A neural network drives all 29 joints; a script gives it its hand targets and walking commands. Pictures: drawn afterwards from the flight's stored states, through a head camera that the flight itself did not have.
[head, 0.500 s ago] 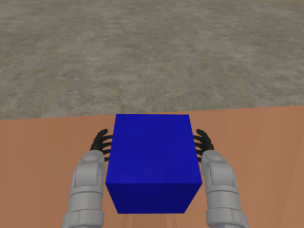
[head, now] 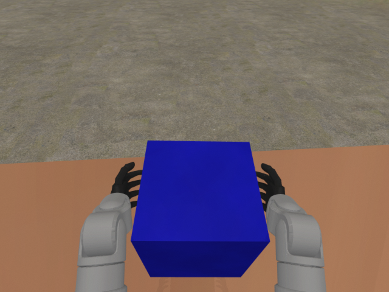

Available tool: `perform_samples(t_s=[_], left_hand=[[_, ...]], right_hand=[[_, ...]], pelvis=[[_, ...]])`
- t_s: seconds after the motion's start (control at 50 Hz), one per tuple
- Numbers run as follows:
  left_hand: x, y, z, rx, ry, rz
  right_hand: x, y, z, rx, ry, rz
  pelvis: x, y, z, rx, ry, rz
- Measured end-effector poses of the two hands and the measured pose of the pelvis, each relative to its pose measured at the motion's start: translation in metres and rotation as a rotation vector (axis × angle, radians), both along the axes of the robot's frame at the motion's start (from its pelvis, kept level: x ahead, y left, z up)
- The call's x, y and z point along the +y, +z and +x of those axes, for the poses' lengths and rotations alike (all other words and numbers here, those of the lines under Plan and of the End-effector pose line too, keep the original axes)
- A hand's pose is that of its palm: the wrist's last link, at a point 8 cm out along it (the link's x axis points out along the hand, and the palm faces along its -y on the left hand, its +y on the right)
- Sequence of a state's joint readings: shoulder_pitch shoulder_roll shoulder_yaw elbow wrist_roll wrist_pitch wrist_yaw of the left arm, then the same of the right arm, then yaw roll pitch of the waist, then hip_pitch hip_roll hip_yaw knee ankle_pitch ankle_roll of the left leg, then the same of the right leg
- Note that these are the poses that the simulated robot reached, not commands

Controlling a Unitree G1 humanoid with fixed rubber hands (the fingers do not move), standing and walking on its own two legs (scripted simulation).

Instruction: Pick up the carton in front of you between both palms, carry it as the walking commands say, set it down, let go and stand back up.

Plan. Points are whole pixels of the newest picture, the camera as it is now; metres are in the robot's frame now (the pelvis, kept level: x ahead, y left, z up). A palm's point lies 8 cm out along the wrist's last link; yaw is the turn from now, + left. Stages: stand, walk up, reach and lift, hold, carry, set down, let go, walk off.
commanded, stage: carry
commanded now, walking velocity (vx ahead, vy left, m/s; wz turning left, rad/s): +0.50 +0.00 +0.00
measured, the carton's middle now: (197, 213) +0.29 -0.01 +0.02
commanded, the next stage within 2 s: none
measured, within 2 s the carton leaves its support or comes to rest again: neither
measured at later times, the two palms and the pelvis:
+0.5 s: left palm (153, 119) +0.54 +0.11 +0.09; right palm (261, 124) +0.52 -0.19 +0.08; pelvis +0.29 -0.02 -0.02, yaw -2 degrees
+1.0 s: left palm (163, 66) +0.87 +0.11 +0.09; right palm (242, 68) +0.86 -0.19 +0.09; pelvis +0.63 -0.03 -0.02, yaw -2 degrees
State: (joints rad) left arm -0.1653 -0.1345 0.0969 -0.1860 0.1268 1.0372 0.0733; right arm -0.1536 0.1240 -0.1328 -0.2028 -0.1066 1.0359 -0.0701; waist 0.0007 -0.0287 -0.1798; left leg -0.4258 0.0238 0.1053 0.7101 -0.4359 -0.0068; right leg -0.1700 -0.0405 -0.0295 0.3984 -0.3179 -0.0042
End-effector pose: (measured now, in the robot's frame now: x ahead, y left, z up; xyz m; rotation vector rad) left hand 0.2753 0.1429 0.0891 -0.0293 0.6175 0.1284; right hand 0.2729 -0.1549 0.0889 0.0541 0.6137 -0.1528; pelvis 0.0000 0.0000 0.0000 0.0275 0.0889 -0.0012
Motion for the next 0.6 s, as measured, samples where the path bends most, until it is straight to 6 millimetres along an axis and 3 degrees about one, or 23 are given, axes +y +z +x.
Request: perform_samples(t_s=[0.14, 0.2, 0.3, 0.42, 0.54, 0.6], left_hand=[[0.024, -0.004, 0.047, -0.017, 0.035, -0.035], [0.019, -0.004, 0.071, 0.038, 0.005, -0.029], [0.001, 0.009, 0.129, 0.048, -0.06, -0.03], [-0.018, 0.007, 0.205, 0.033, -0.059, -0.031], [-0.038, -0.013, 0.287, 0.015, -0.004, -0.004], [-0.041, -0.022, 0.315, 0.086, 0.035, -0.004]], right_hand=[[0.024, 0.0, 0.052, -0.017, 0.016, -0.012], [0.019, -0.005, 0.065, 0.037, -0.024, 0.003], [0.002, 0.007, 0.103, 0.046, -0.101, 0.011], [-0.018, 0.01, 0.182, 0.031, -0.1, 0.013], [-0.038, -0.016, 0.282, 0.016, -0.045, 0.039], [-0.041, -0.026, 0.321, 0.087, -0.008, 0.038]], pelvis=[[0.017, -0.014, 0.069, 0.005, -0.04, 0.011], [0.021, -0.009, 0.097, 0.009, -0.056, -0.007], [0.018, 0.002, 0.15, 0.014, -0.052, -0.031], [-0.002, -0.003, 0.226, 0.003, -0.045, -0.038], [-0.035, -0.029, 0.315, -0.025, -0.016, -0.049], [-0.046, -0.021, 0.346, -0.018, 0.003, -0.036]])
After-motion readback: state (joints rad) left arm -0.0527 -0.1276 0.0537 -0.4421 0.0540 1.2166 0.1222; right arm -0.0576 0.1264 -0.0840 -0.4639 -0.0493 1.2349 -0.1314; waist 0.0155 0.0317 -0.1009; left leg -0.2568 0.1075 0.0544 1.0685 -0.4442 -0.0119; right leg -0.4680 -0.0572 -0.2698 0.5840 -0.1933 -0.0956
